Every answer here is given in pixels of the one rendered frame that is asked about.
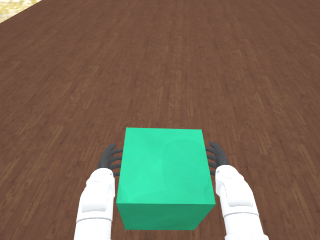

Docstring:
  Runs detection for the left robot hand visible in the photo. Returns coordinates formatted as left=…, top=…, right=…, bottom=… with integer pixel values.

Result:
left=97, top=143, right=123, bottom=177

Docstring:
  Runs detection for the carton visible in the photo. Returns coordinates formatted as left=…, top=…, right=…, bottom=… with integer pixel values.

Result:
left=116, top=127, right=216, bottom=230

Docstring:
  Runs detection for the robot left forearm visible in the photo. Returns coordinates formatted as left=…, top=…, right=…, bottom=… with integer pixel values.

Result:
left=74, top=168, right=115, bottom=240

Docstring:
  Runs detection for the right robot hand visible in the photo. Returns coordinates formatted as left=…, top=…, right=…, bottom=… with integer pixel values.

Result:
left=205, top=141, right=230, bottom=176

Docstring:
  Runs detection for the robot right forearm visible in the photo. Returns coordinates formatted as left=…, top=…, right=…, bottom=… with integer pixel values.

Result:
left=215, top=165, right=269, bottom=240

